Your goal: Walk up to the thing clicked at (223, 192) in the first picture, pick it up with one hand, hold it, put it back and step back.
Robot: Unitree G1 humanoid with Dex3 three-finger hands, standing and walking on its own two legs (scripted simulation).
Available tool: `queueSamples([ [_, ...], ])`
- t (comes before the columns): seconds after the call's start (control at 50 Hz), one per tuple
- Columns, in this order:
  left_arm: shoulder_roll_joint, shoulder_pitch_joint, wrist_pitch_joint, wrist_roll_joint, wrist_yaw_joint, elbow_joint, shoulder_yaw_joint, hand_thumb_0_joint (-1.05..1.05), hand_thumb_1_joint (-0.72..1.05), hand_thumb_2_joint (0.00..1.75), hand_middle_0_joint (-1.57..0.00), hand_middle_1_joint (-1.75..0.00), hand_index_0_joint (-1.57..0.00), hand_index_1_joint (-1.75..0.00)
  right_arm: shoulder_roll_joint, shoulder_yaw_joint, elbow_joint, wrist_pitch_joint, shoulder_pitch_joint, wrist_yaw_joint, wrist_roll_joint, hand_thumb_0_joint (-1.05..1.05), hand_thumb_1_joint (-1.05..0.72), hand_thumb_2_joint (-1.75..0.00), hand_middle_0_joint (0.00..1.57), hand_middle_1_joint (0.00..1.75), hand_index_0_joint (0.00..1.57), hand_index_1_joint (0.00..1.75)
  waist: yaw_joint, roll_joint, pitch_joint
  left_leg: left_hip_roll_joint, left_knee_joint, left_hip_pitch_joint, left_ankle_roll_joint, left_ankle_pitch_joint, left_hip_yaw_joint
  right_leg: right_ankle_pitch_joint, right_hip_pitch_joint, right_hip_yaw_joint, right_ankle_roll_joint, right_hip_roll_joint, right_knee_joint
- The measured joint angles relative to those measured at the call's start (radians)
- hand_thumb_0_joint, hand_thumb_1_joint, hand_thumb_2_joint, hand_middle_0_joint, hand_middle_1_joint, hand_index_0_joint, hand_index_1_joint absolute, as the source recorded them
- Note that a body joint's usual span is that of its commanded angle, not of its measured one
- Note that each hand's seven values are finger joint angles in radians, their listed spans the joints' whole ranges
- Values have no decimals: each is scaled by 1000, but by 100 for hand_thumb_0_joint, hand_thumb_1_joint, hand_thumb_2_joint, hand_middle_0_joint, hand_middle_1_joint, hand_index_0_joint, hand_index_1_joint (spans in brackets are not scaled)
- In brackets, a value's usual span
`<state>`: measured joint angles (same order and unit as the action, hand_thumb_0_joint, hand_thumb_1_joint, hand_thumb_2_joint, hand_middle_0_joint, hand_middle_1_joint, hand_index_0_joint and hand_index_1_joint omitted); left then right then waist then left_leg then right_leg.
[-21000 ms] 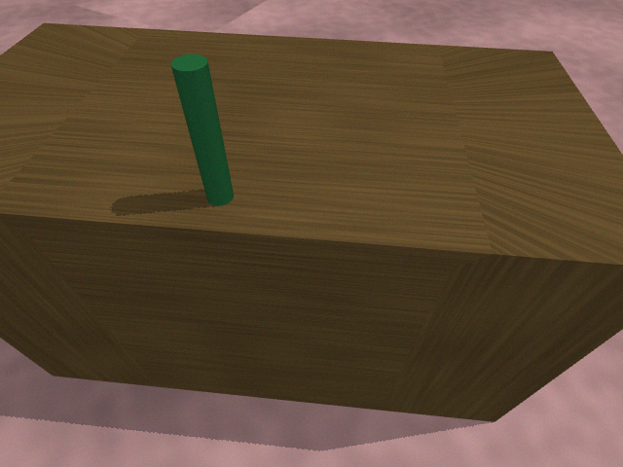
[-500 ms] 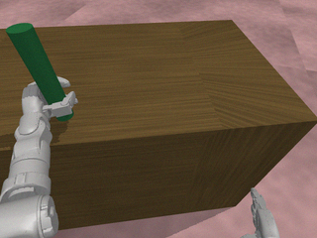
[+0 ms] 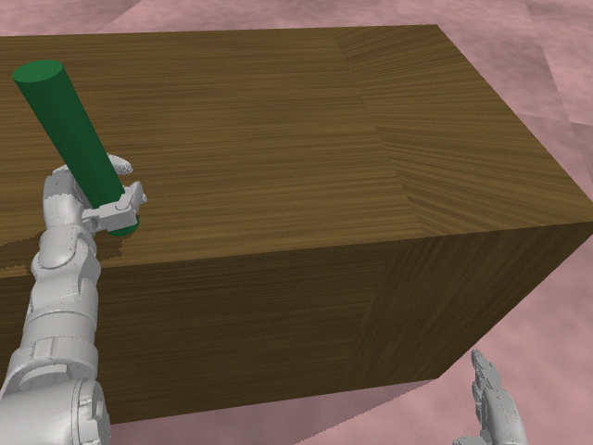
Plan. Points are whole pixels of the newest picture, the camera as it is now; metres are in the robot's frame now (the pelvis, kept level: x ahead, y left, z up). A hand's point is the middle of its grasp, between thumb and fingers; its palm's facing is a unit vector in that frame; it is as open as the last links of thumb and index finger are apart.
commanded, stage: lower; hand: left
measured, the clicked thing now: (89, 163) +0.43 +0.23 +0.17
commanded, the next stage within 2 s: loosen in 0.10 s
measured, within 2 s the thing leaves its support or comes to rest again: neither
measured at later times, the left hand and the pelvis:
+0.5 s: hand (118, 198) +0.43 +0.22 +0.11, palm faces +0.21 -0.98 +0.03, open 6.3 cm; pelvis -0.01 +0.00 -0.01, yaw +0 degrees
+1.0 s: hand (116, 198) +0.43 +0.22 +0.11, palm faces +0.22 -0.97 +0.02, open 13.7 cm; pelvis +0.00 +0.00 -0.01, yaw +0 degrees
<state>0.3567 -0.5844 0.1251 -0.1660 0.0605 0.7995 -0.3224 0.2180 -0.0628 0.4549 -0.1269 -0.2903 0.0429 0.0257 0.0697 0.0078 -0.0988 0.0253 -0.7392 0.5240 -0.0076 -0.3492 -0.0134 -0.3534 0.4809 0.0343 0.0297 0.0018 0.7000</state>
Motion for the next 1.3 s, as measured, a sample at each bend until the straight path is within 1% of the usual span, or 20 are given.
queueSamples([
  [0.1,-5,12,13,-5,-1,-12,-9,-1,7,119,-100,-113,-99,-117,2,-4,-24,11,-12,-5,-2,-1,52,-5,5,5,5,5,-4,2,3,0,-22,19,0,-9,-1,-10,20,-1,0,0,23],
  [0.14,-4,12,20,-2,-2,-20,-7,-1,7,119,-100,-113,-99,-117,3,-1,-40,15,-20,-4,-2,-1,52,-6,5,5,5,5,-6,1,4,0,-30,26,-1,-12,-2,-15,27,-2,0,0,33],
  [0.22,0,6,30,-3,7,-4,-9,-1,7,119,-100,-113,-99,-117,-2,6,-55,20,-27,-6,-4,-1,52,-6,5,5,5,5,-3,-4,-2,-1,-42,38,-2,-16,-6,-22,39,-5,-1,0,49],
  [0.3,4,2,34,-5,11,-4,-9,-1,7,118,-100,-112,-100,-116,0,4,-66,28,-29,-7,-5,-1,52,-5,5,5,5,5,-3,-4,-3,-1,-54,51,-2,-19,-7,-26,52,-6,-2,0,63],
  [0.36,3,-2,35,-6,9,-10,-12,-1,8,111,-101,-111,-101,-113,5,2,-77,30,-33,-5,-3,-1,52,-5,5,5,5,5,-3,-3,1,-3,-59,59,-2,-19,-7,-27,61,-6,-2,-1,70],
  [0.46,7,-15,38,-7,8,-4,-10,0,6,92,-105,-105,-105,-104,8,6,-97,38,-45,-3,-3,-1,52,-5,5,5,5,5,-2,-5,2,-3,-65,66,-1,-20,-7,-29,69,-6,-1,-2,76],
  [0.54,11,-21,36,-6,10,-1,-9,0,1,79,-103,-96,-103,-95,6,7,-101,41,-49,-3,-2,-1,52,-5,5,5,5,5,-1,-9,-2,-3,-68,70,-2,-22,-5,-30,74,-4,-2,-1,81],
  [0.7,10,-19,28,-6,7,-7,-12,0,-9,55,-85,-71,-85,-71,6,4,-112,53,-54,-4,0,-1,52,-5,5,5,5,6,-3,-6,-1,-3,-76,77,0,-26,-2,-33,81,-1,0,-1,87],
  [0.92,3,-4,21,-3,2,-23,-8,0,-21,34,-57,-43,-55,-44,7,1,-110,58,-56,-5,-1,-1,52,-5,5,5,6,6,-4,-6,-11,-3,-81,75,0,-35,-1,-41,79,0,1,-1,90],
  [0.98,9,-2,18,1,2,-23,-17,0,-25,30,-48,-37,-47,-38,11,-9,-108,66,-48,-5,0,-1,52,-5,5,5,6,6,-1,-4,-8,-3,-82,76,1,-37,0,-42,80,1,1,-1,91],
  [1.06,18,-2,5,2,3,-54,-41,0,-30,26,-38,-30,-37,-31,21,-16,-126,73,-53,2,5,-1,52,-5,5,5,6,6,-2,-3,-5,-2,-77,63,2,-37,1,-42,67,2,2,-1,84],
  [1.16,61,-22,-29,3,13,-95,-67,0,-37,21,-26,-22,-25,-24,21,-9,-119,65,-60,7,11,-1,51,-5,5,5,5,6,-6,-3,-20,1,-62,33,-2,-38,-1,-40,34,-1,-1,2,65],
  [1.24,117,-63,-100,3,39,-113,-82,-1,-42,17,-20,-18,-19,-19,19,-7,-93,57,-55,12,20,-1,51,-6,5,5,5,6,-12,11,-34,2,-48,4,-3,-37,-6,-38,2,-6,-2,2,46],
  [1.3,162,-110,-166,-3,76,-96,-88,-1,-46,15,-17,-15,-16,-16,19,-3,-71,46,-51,15,28,-1,51,-6,5,5,5,6,-20,22,-41,-1,-32,-17,-2,-31,-7,-33,-20,-8,-2,-1,31],
])
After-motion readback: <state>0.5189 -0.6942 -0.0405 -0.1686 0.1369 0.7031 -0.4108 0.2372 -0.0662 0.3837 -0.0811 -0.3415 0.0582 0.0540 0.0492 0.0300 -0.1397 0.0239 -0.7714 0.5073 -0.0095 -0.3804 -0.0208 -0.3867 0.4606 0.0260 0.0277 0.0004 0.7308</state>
